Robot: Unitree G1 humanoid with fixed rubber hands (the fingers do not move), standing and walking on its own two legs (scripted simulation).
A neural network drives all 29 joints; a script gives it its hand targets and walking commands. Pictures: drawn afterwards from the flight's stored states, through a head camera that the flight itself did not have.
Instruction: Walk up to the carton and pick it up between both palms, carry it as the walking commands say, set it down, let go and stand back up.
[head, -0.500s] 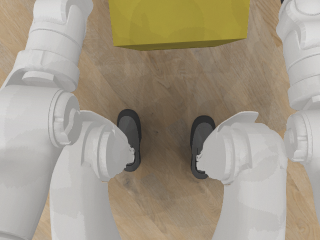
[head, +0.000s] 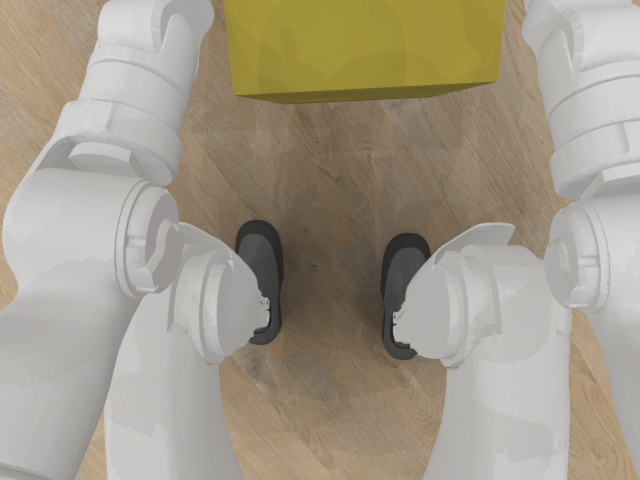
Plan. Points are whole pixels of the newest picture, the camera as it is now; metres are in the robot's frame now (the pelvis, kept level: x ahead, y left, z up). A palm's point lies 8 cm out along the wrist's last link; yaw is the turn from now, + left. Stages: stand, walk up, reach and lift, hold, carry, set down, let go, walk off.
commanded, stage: reach and lift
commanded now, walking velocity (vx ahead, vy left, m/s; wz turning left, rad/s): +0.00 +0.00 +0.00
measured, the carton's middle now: out of the picture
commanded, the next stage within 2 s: none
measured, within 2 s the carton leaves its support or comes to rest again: leaves its support in 0.68 s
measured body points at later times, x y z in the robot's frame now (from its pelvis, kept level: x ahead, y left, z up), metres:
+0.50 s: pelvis +0.00 +0.00 -0.01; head +0.37 -0.03 +0.23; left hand +0.58 +0.13 -0.17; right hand +0.57 -0.17 -0.19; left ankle +0.13 +0.13 -0.33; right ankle +0.11 -0.10 -0.33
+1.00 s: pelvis -0.02 +0.01 +0.00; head +0.33 -0.03 +0.27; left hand +0.57 +0.11 -0.12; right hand +0.56 -0.18 -0.14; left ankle +0.13 +0.13 -0.33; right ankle +0.11 -0.10 -0.33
